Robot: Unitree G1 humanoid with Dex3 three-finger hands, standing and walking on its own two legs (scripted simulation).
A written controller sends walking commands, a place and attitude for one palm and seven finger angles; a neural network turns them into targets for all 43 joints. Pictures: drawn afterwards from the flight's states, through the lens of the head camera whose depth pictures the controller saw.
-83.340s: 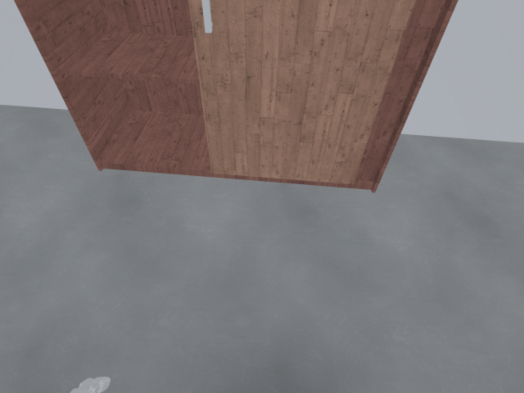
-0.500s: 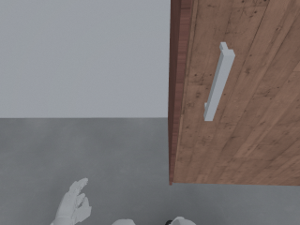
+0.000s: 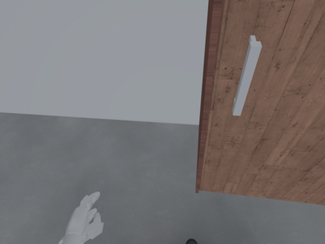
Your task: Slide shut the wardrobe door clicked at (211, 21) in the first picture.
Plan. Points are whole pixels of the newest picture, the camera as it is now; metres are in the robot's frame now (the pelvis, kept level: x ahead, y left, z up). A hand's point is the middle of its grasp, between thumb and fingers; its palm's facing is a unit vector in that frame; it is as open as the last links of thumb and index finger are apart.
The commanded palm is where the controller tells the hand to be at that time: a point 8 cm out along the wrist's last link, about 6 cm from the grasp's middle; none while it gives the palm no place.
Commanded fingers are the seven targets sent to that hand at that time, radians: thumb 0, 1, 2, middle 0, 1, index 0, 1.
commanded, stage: stop stepping back and stand still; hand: right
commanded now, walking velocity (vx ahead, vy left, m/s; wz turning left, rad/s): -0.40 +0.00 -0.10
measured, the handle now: (243, 79) +0.50 -0.18 +0.14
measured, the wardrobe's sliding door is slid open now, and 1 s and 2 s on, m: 0.00 0.00 0.00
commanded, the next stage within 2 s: let the arm hang, fingers relaxed in 1.08 s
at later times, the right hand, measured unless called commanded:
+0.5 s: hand out of the picture +0.09 -0.31 +0.18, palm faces +0.46 +0.78 -0.43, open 7.4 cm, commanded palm +0.04 -0.34 +0.18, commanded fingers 0.00 -0.90 -0.90 0.20 0.30 0.20 0.30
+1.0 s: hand out of the picture +0.10 -0.39 +0.17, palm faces +0.48 +0.76 -0.44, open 7.4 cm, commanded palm +0.04 -0.40 +0.18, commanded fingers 0.00 -0.90 -0.90 0.20 0.30 0.20 0.30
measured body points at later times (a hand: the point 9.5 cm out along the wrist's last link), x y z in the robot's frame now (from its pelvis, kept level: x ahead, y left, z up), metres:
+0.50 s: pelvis -0.09 -0.04 +0.00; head -0.12 -0.07 +0.45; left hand +0.06 +0.18 -0.07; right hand +0.06 -0.35 +0.20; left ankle -0.08 +0.08 -0.73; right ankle -0.04 -0.12 -0.73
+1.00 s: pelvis -0.08 -0.10 +0.01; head -0.09 -0.13 +0.46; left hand +0.08 +0.10 -0.06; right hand +0.07 -0.42 +0.19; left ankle -0.08 +0.03 -0.72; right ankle -0.06 -0.16 -0.74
